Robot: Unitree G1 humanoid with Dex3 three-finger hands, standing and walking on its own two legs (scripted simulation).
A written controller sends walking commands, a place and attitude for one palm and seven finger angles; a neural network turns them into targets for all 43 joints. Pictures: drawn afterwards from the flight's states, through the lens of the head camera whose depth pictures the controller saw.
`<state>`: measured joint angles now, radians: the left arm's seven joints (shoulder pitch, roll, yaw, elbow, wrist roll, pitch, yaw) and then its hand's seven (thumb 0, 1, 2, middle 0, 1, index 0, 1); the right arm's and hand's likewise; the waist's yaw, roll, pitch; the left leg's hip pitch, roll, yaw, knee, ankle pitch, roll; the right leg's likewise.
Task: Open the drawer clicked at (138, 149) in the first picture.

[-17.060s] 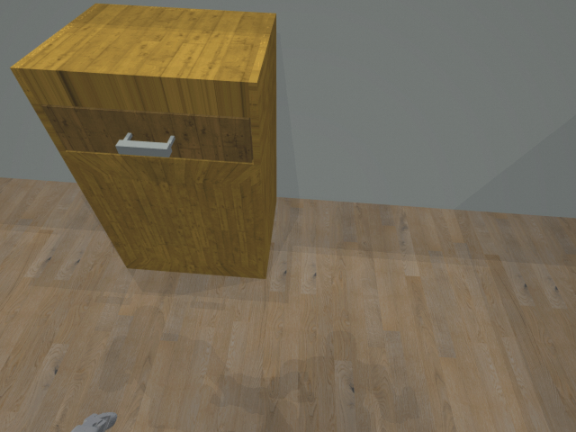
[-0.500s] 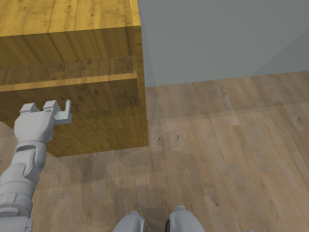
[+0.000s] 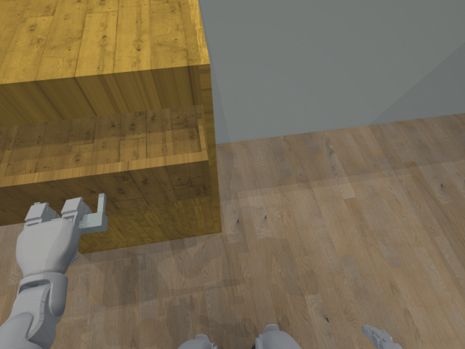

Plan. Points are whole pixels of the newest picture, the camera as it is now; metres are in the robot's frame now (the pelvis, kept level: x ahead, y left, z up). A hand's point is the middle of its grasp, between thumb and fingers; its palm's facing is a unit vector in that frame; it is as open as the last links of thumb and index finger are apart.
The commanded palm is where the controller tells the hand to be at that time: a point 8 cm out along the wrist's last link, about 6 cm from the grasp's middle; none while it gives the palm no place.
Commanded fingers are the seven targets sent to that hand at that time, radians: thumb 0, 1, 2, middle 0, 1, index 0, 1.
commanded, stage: pull the drawer open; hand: left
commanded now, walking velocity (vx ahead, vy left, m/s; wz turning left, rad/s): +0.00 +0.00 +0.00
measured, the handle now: (68, 215) +0.34 +0.32 -0.03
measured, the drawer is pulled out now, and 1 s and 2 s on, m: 0.13 0.27 0.30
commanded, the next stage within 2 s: open the thumb to release the handle in 1.40 s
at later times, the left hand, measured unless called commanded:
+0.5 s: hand (61, 308) +0.19 +0.29 -0.04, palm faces -0.04 -0.05 -1.00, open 6.2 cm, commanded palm +0.17 +0.29 +0.01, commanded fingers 0.00 0.90 0.90 -0.40 -1.35 -0.40 -1.35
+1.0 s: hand (55, 339) +0.15 +0.28 -0.04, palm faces -0.13 -0.07 -0.99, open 6.4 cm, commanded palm +0.10 +0.28 +0.01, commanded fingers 0.00 0.90 0.90 -0.40 -1.35 -0.40 -1.35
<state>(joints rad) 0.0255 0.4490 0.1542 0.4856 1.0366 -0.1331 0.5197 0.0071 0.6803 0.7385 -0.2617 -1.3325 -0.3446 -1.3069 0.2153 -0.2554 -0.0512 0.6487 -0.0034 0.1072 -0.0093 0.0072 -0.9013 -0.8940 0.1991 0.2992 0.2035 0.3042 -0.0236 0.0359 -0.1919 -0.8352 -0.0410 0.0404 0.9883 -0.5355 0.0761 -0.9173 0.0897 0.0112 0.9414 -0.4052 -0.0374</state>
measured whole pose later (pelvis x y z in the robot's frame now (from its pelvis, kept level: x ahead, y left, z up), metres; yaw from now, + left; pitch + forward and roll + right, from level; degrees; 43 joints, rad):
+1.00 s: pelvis +0.00 -0.01 +0.00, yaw +0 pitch +18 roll +0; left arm 0.58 0.39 0.13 0.11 1.02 -0.10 0.56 0.01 0.66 0.71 -0.25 -1.24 -0.34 -1.27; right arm 0.13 -0.25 -0.04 0.59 -0.04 0.09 0.01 0.01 -0.90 -0.89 0.20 0.30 0.20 0.30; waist 0.00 0.01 -0.19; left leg -0.74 -0.03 0.04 1.00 -0.56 0.06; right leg -0.84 0.09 0.00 0.98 -0.44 -0.06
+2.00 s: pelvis -0.01 -0.03 -0.01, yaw +3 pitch +17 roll +0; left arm 0.51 0.38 0.10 0.14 1.04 -0.09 0.57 0.00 -0.23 0.41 -0.32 -1.21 -0.33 -1.23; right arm 0.11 -0.24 -0.02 0.58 -0.03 0.06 -0.04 0.01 -0.90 -0.89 0.20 0.30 0.20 0.30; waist 0.06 0.03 -0.19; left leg -0.81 -0.05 0.00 1.07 -0.56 0.04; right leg -0.89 0.07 -0.05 1.04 -0.46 -0.08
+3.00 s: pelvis -0.01 -0.03 +0.01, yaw +3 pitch +14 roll +0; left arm 0.54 0.39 0.10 0.06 1.00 -0.09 0.52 0.00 -0.49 0.30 -0.32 -1.20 -0.32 -1.21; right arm 0.14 -0.25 -0.03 0.57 -0.02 0.02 -0.02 0.01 -0.90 -0.89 0.20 0.30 0.20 0.30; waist 0.05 0.05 -0.18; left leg -0.67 -0.05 -0.01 0.94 -0.51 0.04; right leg -0.75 0.07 -0.04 0.92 -0.41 -0.08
